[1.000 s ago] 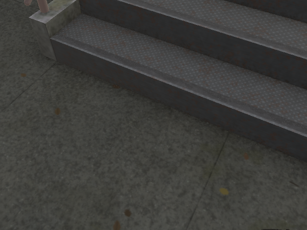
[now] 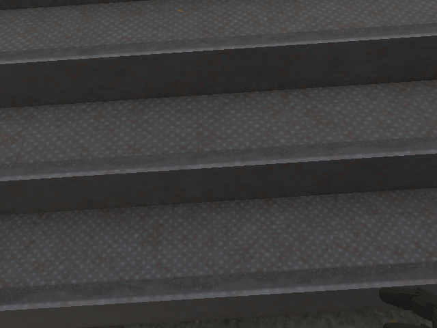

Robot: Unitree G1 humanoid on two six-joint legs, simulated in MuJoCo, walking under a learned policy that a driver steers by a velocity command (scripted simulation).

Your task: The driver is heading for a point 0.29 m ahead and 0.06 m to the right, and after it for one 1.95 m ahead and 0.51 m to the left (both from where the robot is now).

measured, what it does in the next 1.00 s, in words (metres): walks ahead: left foot, then right foot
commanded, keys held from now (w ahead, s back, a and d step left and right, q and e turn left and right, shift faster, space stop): w+e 0.10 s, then e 0.08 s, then q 0.82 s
